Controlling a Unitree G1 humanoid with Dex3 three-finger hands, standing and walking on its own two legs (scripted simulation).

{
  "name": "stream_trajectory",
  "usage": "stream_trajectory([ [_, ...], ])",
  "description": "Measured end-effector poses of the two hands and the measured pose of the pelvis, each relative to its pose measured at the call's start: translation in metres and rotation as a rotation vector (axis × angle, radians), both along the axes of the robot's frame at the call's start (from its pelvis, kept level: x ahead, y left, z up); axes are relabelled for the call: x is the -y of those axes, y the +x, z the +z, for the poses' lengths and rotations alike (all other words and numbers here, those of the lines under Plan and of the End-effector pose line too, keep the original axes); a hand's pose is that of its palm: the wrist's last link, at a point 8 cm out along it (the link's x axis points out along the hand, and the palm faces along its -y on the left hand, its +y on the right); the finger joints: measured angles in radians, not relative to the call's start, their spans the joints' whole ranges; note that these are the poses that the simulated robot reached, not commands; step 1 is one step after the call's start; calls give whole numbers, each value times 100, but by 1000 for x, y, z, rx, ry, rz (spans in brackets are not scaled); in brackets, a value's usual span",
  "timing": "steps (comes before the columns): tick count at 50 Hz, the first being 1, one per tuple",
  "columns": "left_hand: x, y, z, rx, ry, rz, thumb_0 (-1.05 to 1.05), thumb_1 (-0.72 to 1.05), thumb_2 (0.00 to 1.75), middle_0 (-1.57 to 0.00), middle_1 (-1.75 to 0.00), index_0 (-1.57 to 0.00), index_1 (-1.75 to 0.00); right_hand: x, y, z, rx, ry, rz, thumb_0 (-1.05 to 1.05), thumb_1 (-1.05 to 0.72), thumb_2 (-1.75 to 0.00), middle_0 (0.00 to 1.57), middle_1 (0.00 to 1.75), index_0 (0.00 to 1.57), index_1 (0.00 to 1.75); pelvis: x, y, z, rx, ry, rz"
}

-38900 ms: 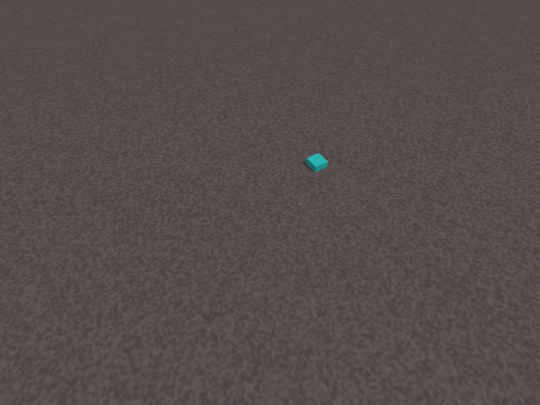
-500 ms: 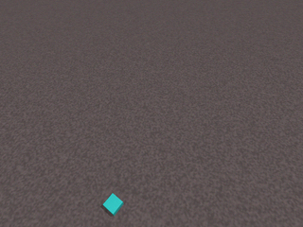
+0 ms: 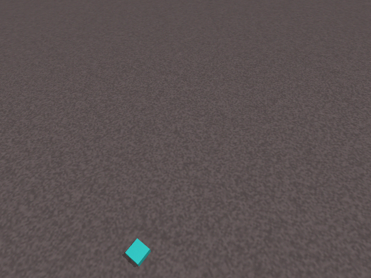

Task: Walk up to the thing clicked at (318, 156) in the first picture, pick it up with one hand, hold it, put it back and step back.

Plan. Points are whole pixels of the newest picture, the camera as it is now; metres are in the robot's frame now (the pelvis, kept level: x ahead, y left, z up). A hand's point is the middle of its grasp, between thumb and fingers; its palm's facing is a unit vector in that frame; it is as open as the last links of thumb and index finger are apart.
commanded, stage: stand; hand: left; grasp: from above
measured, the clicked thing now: (138, 252) +0.41 +0.28 -0.76
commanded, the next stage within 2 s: step back in 0.34 s
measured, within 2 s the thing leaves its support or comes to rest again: neither
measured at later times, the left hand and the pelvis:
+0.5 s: hand out of the picture +0.07 +0.27 -0.16, palm faces +0.00 -0.93 -0.36, open 7.4 cm; pelvis -0.02 +0.01 -0.01, yaw +0 degrees
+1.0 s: hand out of the picture +0.03 +0.33 -0.18, palm faces -0.07 -0.93 -0.37, open 7.4 cm; pelvis -0.09 +0.07 -0.02, yaw -3 degrees
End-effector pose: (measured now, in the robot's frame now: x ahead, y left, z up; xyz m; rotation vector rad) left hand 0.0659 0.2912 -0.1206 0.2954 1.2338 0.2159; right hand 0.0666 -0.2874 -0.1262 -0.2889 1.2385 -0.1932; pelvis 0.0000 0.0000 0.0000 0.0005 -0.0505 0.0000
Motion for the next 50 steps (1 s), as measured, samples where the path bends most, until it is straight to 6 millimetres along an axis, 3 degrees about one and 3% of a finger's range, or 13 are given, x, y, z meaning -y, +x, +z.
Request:
stream_trajectory([
  [19, -1, 3, 0, 6, 1, 8, 1, 90, 89, -21, -30, -20, -30, 7, -5, -2, -18, -2, -6, 1, -91, -90, 20, 30, 21, 30, 3, -2, -2, -9, -2, 1],
  [24, -17, -1, -4, -3, 25, 6, 0, 90, 89, -21, -30, -20, -31, 10, -9, -4, -25, -31, -9, 1, -91, -90, 20, 30, 21, 30, -7, -19, -7, -15, -3, -4],
  [28, -37, 3, -9, -2, 40, -24, 1, 90, 89, -21, -30, -20, -31, 6, -24, 0, -43, -65, -21, 1, -91, -90, 20, 30, 21, 30, -24, -29, -12, -34, 3, 2],
  [32, -60, 18, -25, 55, 30, -39, 1, 90, 89, -21, -30, -20, -31, -6, -45, -1, -76, -119, -12, 1, -91, -90, 20, 30, 21, 30, -44, -38, -25, -39, -13, 19],
  [36, -71, 24, -28, 89, 15, -31, 1, 90, 89, -21, -30, -20, -30, -28, -66, 7, -106, -125, -2, 1, -91, -90, 20, 30, 21, 30, -56, -50, -21, -27, -9, 16],
  [42, -74, 5, -23, 62, -3, -57, 0, 90, 89, -21, -30, -20, -30, -48, -72, 14, -57, -121, -23, 1, -91, -90, 20, 30, 21, 30, -68, -62, -12, -36, -20, -13],
  [50, -78, -35, -20, 15, 37, -86, 1, 90, 89, -21, -30, -20, -30, -58, -68, -3, 83, -68, -35, 1, -91, -90, 20, 30, 21, 30, -71, -87, -21, -7, 12, -59],
])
